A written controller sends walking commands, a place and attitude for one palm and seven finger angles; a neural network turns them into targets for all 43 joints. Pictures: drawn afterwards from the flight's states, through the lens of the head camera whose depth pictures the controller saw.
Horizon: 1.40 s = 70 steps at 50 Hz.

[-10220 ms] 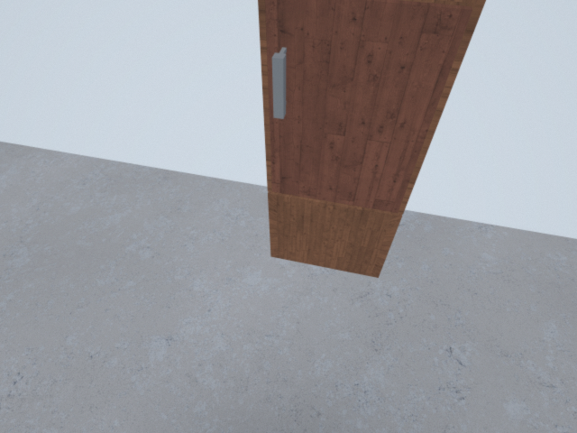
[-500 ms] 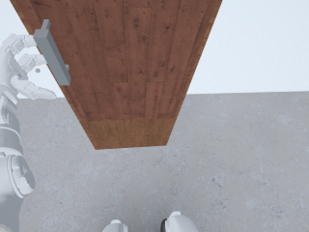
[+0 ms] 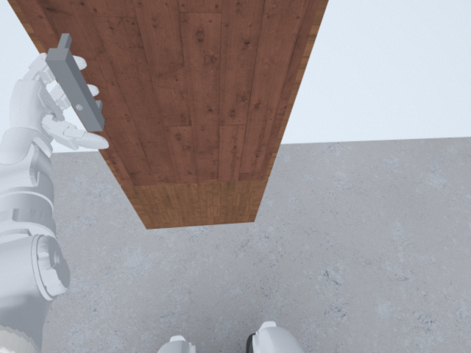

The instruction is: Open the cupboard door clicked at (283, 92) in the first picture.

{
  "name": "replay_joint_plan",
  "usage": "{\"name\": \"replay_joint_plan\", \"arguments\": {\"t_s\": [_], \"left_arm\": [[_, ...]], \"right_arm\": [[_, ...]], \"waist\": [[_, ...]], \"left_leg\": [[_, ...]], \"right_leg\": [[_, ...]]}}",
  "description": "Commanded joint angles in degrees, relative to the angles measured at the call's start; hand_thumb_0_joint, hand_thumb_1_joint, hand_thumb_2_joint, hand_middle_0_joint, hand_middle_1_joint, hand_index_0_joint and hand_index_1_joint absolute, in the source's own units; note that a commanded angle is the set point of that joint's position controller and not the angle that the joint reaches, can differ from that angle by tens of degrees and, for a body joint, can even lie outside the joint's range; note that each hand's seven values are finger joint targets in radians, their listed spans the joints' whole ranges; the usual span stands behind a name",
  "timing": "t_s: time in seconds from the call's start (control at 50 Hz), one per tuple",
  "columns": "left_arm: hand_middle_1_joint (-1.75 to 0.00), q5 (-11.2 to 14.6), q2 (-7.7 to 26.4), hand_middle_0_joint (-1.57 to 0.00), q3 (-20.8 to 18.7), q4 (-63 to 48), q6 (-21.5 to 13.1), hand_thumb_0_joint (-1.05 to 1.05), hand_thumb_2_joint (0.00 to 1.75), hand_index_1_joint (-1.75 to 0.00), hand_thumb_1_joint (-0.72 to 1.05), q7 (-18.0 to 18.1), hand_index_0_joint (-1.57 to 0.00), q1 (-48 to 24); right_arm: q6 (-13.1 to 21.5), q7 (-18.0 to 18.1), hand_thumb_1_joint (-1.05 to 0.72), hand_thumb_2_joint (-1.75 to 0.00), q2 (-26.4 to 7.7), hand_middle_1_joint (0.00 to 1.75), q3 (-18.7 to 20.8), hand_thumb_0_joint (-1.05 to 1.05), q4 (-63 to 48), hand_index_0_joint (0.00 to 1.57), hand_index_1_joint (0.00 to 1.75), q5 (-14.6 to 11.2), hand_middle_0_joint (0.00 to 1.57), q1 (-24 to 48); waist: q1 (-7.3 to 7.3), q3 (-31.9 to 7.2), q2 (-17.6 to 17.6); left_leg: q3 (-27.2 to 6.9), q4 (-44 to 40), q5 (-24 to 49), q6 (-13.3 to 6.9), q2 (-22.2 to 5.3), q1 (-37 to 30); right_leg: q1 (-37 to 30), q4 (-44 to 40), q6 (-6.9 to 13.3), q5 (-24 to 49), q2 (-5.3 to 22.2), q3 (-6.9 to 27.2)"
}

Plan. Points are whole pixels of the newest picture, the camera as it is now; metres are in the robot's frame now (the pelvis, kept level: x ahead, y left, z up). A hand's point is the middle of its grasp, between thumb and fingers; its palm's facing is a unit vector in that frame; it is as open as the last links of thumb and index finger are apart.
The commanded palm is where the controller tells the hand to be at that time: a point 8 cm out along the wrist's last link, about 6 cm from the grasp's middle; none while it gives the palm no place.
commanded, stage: slide the fingers in behind the handle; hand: left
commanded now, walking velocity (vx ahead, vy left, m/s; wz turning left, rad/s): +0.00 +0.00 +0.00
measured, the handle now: (81, 85) +0.54 +0.23 +0.10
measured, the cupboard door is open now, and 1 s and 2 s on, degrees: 0 0 17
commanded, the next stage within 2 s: close the thumb around the handle in 0.56 s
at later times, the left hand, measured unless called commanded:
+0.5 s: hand (90, 107) +0.49 +0.21 +0.10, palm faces +0.01 -1.00 -0.01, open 14.0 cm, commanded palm +0.46 +0.26 +0.10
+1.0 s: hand (87, 109) +0.48 +0.21 +0.11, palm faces +0.00 -1.00 +0.00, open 10.7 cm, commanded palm +0.46 +0.26 +0.10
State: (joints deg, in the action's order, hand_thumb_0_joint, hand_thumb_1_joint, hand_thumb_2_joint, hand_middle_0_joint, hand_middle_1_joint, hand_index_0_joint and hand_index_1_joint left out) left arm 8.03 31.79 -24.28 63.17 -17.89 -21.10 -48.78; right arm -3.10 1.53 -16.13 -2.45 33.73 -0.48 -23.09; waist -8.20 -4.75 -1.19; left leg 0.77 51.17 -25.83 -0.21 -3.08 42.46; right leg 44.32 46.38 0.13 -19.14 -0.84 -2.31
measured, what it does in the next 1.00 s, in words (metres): stands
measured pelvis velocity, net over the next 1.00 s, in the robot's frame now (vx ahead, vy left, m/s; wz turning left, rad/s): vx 0.00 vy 0.00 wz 0.01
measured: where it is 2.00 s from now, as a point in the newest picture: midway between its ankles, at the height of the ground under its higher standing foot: outside the picture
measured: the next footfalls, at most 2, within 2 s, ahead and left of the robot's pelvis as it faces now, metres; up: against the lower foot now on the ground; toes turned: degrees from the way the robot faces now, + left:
none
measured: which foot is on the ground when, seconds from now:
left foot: down 0.00-1.00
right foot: down 0.00-1.00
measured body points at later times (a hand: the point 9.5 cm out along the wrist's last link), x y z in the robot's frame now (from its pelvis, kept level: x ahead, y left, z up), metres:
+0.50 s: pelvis +0.00 +0.00 +0.00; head +0.10 +0.01 +0.44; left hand +0.48 +0.26 +0.11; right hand +0.02 -0.27 -0.11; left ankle -0.02 +0.11 -0.69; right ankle +0.03 -0.12 -0.69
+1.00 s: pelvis +0.00 +0.00 +0.00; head +0.10 +0.02 +0.44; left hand +0.48 +0.26 +0.11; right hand +0.03 -0.26 -0.11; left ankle -0.02 +0.11 -0.69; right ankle +0.03 -0.12 -0.69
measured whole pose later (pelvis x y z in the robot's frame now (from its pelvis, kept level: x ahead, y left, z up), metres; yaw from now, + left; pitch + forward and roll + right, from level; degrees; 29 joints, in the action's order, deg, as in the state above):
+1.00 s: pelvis +0.00 +0.00 +0.00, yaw +0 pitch +16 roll -2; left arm 7.6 28.5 -22.4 63.7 -18.5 -17.9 -48.9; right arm -2.3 1.4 -15.9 -2.3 34.5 -0.3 -22.4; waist -7.7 -5.1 -1.2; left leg 0.7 50.7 -25.7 -0.5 -2.5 41.5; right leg 43.3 46.2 -0.2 -19.2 -0.3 -2.2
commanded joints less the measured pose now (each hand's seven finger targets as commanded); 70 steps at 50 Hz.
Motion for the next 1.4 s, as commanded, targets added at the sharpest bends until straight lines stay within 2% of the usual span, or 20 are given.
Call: {"name": "replay_joint_plan", "arguments": {"t_s": [0.0,0.06,0.16,0.28,0.34,0.42,0.46,0.52,0.58,0.64,0.68,0.76,0.86,0.92,1.02,1.06,1.14,1.24,1.28,1.38], "left_arm": [[-1.20,1.52,14.27,-0.30,-1.39,-11.46,-2.99,0.00,0.30,-1.20,-0.50,0.57,-0.30,-23.85],[-1.20,1.17,12.55,-0.30,-0.29,-12.94,-3.20,0.00,0.30,-1.20,-0.50,1.68,-0.30,-24.28],[-1.20,0.35,13.79,-0.30,-1.12,-11.90,-3.91,0.00,0.30,-1.20,-0.50,3.81,-0.30,-27.82],[-1.20,-0.60,12.18,-0.30,0.49,-11.94,-5.02,0.00,0.30,-1.20,-0.50,3.28,-0.30,-26.86],[-1.20,0.08,12.75,-0.30,-0.30,-9.11,-4.07,0.00,0.30,-1.20,-0.50,3.01,-0.30,-25.89],[-1.20,-0.38,13.61,-0.30,-0.30,-9.09,-3.85,0.00,0.30,-1.20,-0.50,3.29,-0.30,-28.39],[-1.20,-0.47,16.09,-0.30,-2.37,-10.49,-4.56,0.00,0.30,-1.20,-0.50,3.50,-0.30,-27.73],[-1.20,-0.13,14.24,-0.30,-1.53,-12.00,-5.17,0.00,0.30,-1.20,-0.50,2.97,-0.30,-25.65],[-1.20,0.59,11.50,-0.30,0.11,-10.71,-4.73,0.00,0.30,-1.20,-0.50,2.40,-0.30,-23.97],[-1.20,0.72,13.70,-0.30,-1.22,-9.99,-3.45,0.00,0.30,-1.20,-0.50,2.22,-0.30,-24.86],[-1.21,0.49,15.87,-0.31,-3.07,-11.20,-3.78,0.00,0.35,-1.21,-0.39,2.40,-0.31,-23.88],[-1.24,0.51,11.92,-0.32,0.48,-15.27,-5.37,0.00,0.44,-1.24,-0.16,2.50,-0.32,-25.82],[-1.27,1.65,9.61,-0.34,1.38,-12.57,-4.82,0.00,0.56,-1.27,0.12,2.59,-0.34,-26.28],[-1.28,0.70,12.24,-0.36,-0.32,-10.49,-3.73,0.00,0.64,-1.28,0.28,3.05,-0.36,-25.06],[-1.31,0.01,10.70,-0.38,0.65,-12.56,-4.69,0.00,0.76,-1.31,0.56,3.90,-0.38,-25.20],[-1.33,0.41,12.07,-0.38,-0.33,-11.40,-4.93,0.00,0.80,-1.33,0.68,3.73,-0.38,-25.56],[-1.35,0.06,10.51,-0.40,1.40,-10.93,-4.56,0.00,0.90,-1.35,0.90,3.26,-0.40,-26.97],[-1.35,-0.20,13.13,-0.40,-0.44,-10.32,-4.54,0.00,0.90,-1.35,0.90,3.51,-0.40,-27.80],[-1.35,0.16,12.77,-0.40,-0.72,-11.61,-4.97,0.00,0.90,-1.35,0.90,3.30,-0.40,-26.79],[-1.35,-0.12,10.85,-0.40,1.47,-11.21,-4.92,0.00,0.90,-1.35,0.90,3.21,-0.40,-28.74]], "right_arm": [[1.31,0.94,-0.90,-0.90,-9.57,0.30,3.82,0.00,-3.45,0.20,0.30,0.00,0.20,-7.47],[1.52,0.75,-0.90,-0.90,-9.26,0.30,3.81,0.00,-3.74,0.20,0.30,0.09,0.20,-7.37],[1.89,0.89,-0.90,-0.90,-9.48,0.30,3.85,0.00,-3.03,0.20,0.30,0.29,0.20,-7.86],[2.20,0.67,-0.90,-0.90,-9.10,0.30,3.82,0.00,-2.87,0.20,0.30,0.31,0.20,-7.66],[2.00,0.88,-0.90,-0.90,-9.50,0.30,3.78,0.00,-2.78,0.20,0.30,0.10,0.20,-7.74],[2.18,1.06,-0.90,-0.90,-9.60,0.30,3.67,0.00,-2.43,0.20,0.30,0.29,0.20,-7.93],[2.21,1.12,-0.90,-0.90,-9.69,0.30,3.70,0.00,-2.85,0.20,0.30,0.44,0.20,-8.21],[2.24,0.78,-0.90,-0.90,-9.29,0.30,3.81,0.00,-3.07,0.20,0.30,0.38,0.20,-7.91],[2.02,0.68,-0.90,-0.90,-9.20,0.30,3.85,0.00,-3.11,0.20,0.30,0.21,0.20,-7.79],[1.73,0.92,-0.90,-0.90,-9.67,0.30,3.87,0.00,-3.01,0.20,0.30,0.11,0.20,-7.81],[1.73,1.01,-0.90,-0.90,-9.58,0.30,3.88,0.00,-3.40,0.20,0.30,0.18,0.20,-7.66],[1.93,0.83,-0.90,-0.90,-8.99,0.30,3.94,0.00,-3.49,0.20,0.30,0.27,0.20,-7.45],[2.08,0.94,-0.90,-0.90,-9.24,0.30,3.99,0.00,-2.45,0.20,0.30,0.18,0.20,-7.44],[1.95,1.01,-0.90,-0.90,-9.57,0.30,3.90,0.00,-2.22,0.20,0.30,0.20,0.20,-7.35],[2.15,0.66,-0.90,-0.90,-9.08,0.30,3.95,0.00,-2.68,0.20,0.30,0.47,0.20,-7.29],[2.11,0.82,-0.90,-0.90,-9.34,0.30,3.81,0.00,-2.57,0.20,0.30,0.48,0.20,-7.36],[2.15,0.88,-0.90,-0.90,-9.27,0.30,3.76,0.00,-2.70,0.20,0.30,0.27,0.20,-6.79],[2.30,1.03,-0.90,-0.90,-9.53,0.30,3.86,0.00,-2.28,0.20,0.30,0.45,0.20,-7.66],[2.32,1.00,-0.90,-0.90,-9.29,0.30,3.81,0.00,-2.52,0.20,0.30,0.50,0.20,-7.75],[2.39,0.98,-0.90,-0.90,-9.23,0.30,3.76,0.00,-2.11,0.20,0.30,0.46,0.20,-7.49]], "waist": [[0.10,-24.47,-3.98],[0.37,-23.60,-5.94],[-0.63,-23.00,-2.93],[-0.21,-26.20,-7.50],[-0.40,-23.62,-3.12],[-0.99,-23.15,-4.23],[-0.11,-25.49,-4.19],[0.64,-27.82,-6.48],[0.14,-25.88,-5.12],[0.00,-23.77,-3.20],[0.99,-25.30,-4.77],[0.19,-25.86,-7.26],[-0.65,-23.56,-4.85],[-0.05,-22.77,-4.11],[0.22,-25.32,-6.19],[0.08,-24.36,-3.73],[-0.36,-22.97,-5.47],[-0.49,-24.72,-3.39],[0.27,-27.69,-5.71],[-0.73,-24.48,-6.46]], "left_leg": [[-1.35,-6.12,21.73,-1.31,2.01,-11.07],[-1.29,-6.28,21.78,-1.30,2.22,-11.55],[-1.38,-6.36,18.21,-1.55,2.34,-9.63],[-1.49,-5.92,21.01,-1.07,2.27,-13.13],[-1.57,-6.38,19.25,-1.18,2.18,-10.59],[-1.51,-6.22,18.12,-1.36,2.23,-10.11],[-1.41,-5.91,20.07,-1.53,2.48,-10.23],[-1.32,-5.59,23.07,-1.08,2.32,-12.65],[-1.29,-5.91,23.49,-1.14,2.15,-12.93],[-0.96,-6.56,19.74,-1.38,2.28,-9.85],[-0.80,-6.39,21.38,-1.38,2.45,-10.35],[-1.54,-5.97,24.51,-1.12,2.22,-14.37],[-2.12,-6.39,22.93,-0.93,1.94,-14.38],[-2.13,-6.65,21.57,-0.87,2.01,-12.47],[-2.10,-6.00,24.32,-0.62,2.00,-14.99],[-2.20,-6.11,23.17,-0.86,2.05,-13.02],[-1.92,-6.36,20.46,-0.83,2.18,-12.47],[-1.93,-5.96,20.04,-1.15,2.27,-11.38],[-2.02,-5.70,23.34,-0.90,2.31,-13.61],[-2.09,-5.99,20.74,-0.97,2.28,-12.88]], "right_leg": [[-16.49,-3.21,0.88,19.56,-1.40,0.83],[-15.72,-3.27,1.15,18.94,-1.35,0.77],[-16.02,-3.60,0.90,16.78,-1.26,1.23],[-14.86,-2.94,1.05,17.91,-1.23,1.15],[-15.36,-3.36,0.98,17.22,-1.29,0.91],[-14.48,-3.56,0.84,16.33,-1.19,1.25],[-16.71,-3.05,1.02,18.53,-1.23,1.48],[-16.77,-2.61,1.10,20.42,-1.25,1.33],[-15.94,-2.97,1.01,20.46,-1.52,0.86],[-16.97,-3.63,0.79,18.90,-1.27,1.17],[-18.19,-3.24,1.00,20.49,-1.20,1.40],[-15.62,-2.89,1.25,20.59,-1.44,0.88],[-13.67,-3.40,1.16,18.27,-1.56,0.20],[-13.97,-3.29,1.11,17.65,-1.27,0.29],[-13.38,-2.84,1.08,18.77,-1.29,0.34],[-14.86,-2.79,1.17,18.95,-1.39,0.39],[-13.16,-3.14,1.12,16.79,-1.24,0.57],[-14.94,-3.20,0.84,17.50,-1.24,1.06],[-15.48,-2.50,1.08,19.56,-1.26,0.81],[-13.49,-3.12,1.05,17.22,-1.29,0.75]]}}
